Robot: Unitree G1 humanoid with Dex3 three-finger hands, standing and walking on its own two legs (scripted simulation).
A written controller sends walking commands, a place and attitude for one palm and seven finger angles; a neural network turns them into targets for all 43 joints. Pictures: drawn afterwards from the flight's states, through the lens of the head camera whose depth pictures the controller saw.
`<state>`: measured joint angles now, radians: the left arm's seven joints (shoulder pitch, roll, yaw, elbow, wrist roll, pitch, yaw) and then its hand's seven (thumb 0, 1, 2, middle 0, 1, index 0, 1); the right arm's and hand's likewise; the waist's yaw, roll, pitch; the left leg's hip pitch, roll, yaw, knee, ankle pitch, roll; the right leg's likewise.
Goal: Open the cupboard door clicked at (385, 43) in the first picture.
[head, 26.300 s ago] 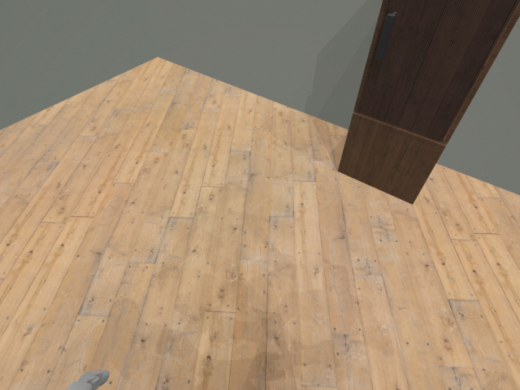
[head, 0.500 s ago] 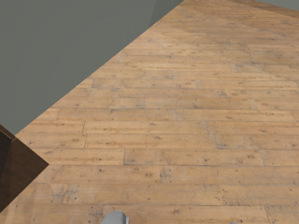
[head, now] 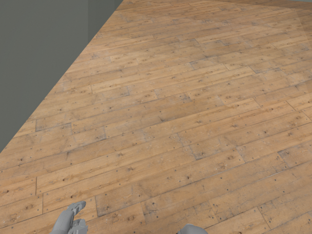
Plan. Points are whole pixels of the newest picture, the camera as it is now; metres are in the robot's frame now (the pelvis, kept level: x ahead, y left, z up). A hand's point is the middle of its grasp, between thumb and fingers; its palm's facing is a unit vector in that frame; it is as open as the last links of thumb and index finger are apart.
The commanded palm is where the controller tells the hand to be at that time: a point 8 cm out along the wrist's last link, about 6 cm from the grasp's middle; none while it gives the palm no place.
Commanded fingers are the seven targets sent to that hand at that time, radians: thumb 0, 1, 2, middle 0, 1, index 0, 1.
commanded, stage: walk to a spot facing it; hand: left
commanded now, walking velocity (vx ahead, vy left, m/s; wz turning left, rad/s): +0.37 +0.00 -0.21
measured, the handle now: out of the picture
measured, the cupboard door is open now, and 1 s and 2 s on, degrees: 44 44 44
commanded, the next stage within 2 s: turn to face it in 0.66 s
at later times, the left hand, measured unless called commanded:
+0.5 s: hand (104, 173) +0.31 +0.18 -0.14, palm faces -0.11 -0.98 -0.19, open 7.4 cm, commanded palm none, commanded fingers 0.00 0.90 0.90 -0.20 -0.30 -0.20 -0.30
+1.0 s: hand (134, 137) +0.47 +0.10 -0.17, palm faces -0.04 -0.99 -0.16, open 7.3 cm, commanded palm none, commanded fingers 0.00 0.90 0.90 -0.20 -0.30 -0.20 -0.30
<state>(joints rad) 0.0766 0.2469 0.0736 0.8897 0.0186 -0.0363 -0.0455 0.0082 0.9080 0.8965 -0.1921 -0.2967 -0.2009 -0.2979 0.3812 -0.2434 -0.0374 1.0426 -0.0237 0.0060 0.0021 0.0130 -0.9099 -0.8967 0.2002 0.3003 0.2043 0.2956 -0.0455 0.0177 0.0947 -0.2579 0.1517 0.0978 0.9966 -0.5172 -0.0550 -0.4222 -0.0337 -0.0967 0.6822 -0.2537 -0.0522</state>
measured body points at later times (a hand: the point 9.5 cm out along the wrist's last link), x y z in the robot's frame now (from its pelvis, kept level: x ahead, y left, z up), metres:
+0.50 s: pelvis +0.23 +0.00 +0.03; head +0.26 -0.01 +0.47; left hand +0.32 +0.23 -0.12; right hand +0.21 -0.24 -0.13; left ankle +0.22 +0.13 -0.72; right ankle +0.24 -0.14 -0.67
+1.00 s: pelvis +0.45 -0.07 +0.01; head +0.47 -0.06 +0.46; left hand +0.47 +0.15 -0.16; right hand +0.50 -0.32 -0.13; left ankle +0.55 +0.02 -0.72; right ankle +0.36 -0.16 -0.71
